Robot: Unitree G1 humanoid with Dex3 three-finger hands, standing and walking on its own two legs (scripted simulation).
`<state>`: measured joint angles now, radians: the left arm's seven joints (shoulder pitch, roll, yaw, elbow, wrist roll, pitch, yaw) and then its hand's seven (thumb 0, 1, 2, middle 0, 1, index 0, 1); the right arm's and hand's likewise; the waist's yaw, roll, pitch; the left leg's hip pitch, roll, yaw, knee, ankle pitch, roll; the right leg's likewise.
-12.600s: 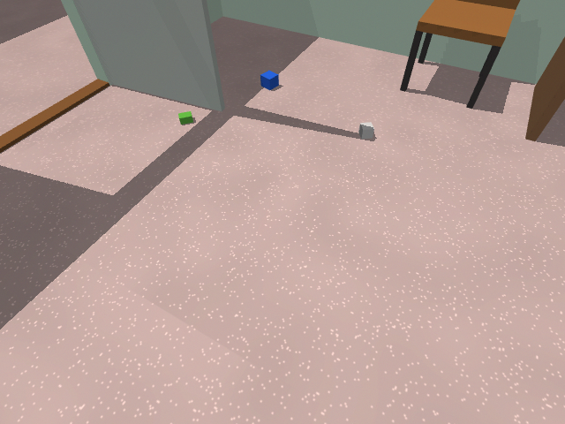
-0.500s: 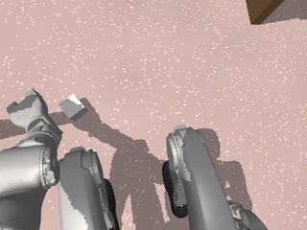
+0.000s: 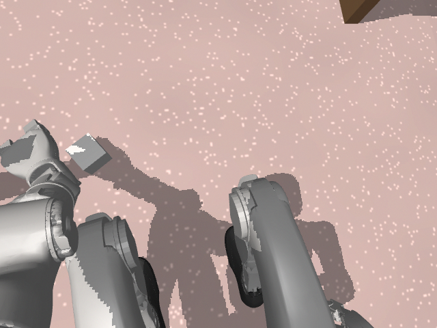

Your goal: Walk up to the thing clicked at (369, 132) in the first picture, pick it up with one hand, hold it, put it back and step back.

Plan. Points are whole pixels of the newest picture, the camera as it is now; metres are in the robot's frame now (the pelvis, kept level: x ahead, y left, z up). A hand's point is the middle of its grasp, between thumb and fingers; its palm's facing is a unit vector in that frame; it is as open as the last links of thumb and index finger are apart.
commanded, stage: rise first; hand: left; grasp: from above
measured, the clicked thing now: (90, 154) +0.49 +0.21 -0.31
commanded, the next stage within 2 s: approach in 1.34 s
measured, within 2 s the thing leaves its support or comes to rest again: neither
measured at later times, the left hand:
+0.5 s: hand (62, 161) +0.45 +0.23 -0.19, palm faces -0.34 -0.26 -0.90, open 13.0 cm
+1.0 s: hand (63, 163) +0.44 +0.23 -0.18, palm faces -0.34 -0.24 -0.91, open 13.7 cm
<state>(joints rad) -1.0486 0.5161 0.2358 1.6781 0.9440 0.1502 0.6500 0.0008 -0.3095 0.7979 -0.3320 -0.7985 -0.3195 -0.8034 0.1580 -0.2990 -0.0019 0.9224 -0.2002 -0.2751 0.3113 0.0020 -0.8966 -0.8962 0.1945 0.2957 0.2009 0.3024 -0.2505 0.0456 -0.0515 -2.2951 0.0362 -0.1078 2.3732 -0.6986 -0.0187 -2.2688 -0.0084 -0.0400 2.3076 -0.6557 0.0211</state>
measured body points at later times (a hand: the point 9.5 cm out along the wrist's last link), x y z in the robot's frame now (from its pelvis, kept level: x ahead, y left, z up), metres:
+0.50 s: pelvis +0.00 +0.00 +0.00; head +0.24 +0.02 +0.37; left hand +0.46 +0.24 -0.13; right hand +0.00 -0.27 -0.12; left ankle +0.08 +0.13 -0.30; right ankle +0.10 -0.12 -0.30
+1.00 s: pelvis +0.00 +0.00 +0.00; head +0.23 +0.02 +0.38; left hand +0.46 +0.23 -0.13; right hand -0.01 -0.26 -0.12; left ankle +0.08 +0.13 -0.30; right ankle +0.10 -0.12 -0.30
